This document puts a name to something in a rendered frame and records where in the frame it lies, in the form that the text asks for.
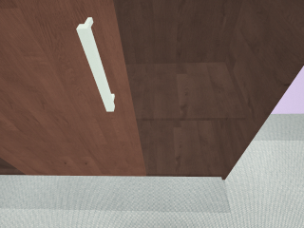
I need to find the handle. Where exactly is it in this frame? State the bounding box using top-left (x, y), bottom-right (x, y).
top-left (76, 17), bottom-right (115, 112)

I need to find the wardrobe door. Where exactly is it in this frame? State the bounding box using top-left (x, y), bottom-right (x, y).
top-left (0, 158), bottom-right (16, 169)
top-left (0, 0), bottom-right (146, 177)

